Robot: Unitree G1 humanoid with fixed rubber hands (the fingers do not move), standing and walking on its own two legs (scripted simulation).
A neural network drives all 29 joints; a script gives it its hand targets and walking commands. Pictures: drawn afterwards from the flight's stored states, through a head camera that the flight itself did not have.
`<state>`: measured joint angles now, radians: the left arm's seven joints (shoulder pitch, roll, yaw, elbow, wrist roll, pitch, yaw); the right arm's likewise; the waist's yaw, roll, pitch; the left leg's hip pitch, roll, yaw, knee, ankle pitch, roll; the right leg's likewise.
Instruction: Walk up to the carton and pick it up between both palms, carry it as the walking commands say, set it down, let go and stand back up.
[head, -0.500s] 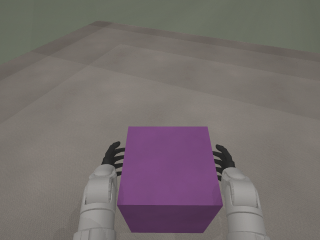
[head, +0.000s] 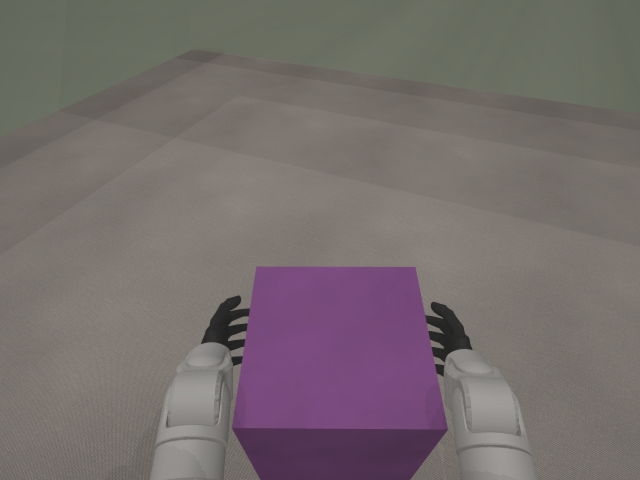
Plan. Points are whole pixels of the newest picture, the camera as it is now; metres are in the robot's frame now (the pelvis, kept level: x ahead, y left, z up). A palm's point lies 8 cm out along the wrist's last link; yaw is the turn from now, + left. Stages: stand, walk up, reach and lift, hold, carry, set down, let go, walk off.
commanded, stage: reach and lift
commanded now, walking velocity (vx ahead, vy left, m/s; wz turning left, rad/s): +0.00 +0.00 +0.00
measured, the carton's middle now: (335, 379) +0.29 +0.00 -0.03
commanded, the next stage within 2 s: hold in 0.14 s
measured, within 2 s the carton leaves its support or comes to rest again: neither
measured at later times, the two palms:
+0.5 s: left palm (215, 362) +0.27 +0.15 +0.04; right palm (460, 368) +0.27 -0.15 +0.04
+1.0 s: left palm (214, 360) +0.28 +0.15 +0.04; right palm (457, 367) +0.27 -0.15 +0.04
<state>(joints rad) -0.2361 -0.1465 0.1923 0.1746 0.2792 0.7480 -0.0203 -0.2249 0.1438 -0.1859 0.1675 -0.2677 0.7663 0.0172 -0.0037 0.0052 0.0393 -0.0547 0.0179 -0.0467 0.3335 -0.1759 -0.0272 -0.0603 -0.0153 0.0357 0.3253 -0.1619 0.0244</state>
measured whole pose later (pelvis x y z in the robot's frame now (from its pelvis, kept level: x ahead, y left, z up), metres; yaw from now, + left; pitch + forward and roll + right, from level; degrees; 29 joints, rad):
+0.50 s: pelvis -0.01 +0.00 +0.00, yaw +0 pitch -7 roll +0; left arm -0.26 -0.15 0.21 0.19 0.28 0.76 -0.02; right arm -0.25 0.15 -0.20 0.19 -0.27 0.77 0.02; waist 0.00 0.00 0.05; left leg -0.07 0.02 -0.05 0.36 -0.17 -0.03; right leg -0.08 -0.01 0.04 0.36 -0.16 0.02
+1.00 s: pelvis -0.01 +0.00 +0.00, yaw +0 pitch -7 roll +0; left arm -0.23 -0.15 0.19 0.17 0.28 0.75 -0.02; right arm -0.23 0.14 -0.18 0.17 -0.27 0.77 0.02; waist 0.00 0.00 0.05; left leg -0.05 0.01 -0.04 0.34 -0.17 -0.02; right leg -0.06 -0.02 0.05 0.34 -0.16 0.03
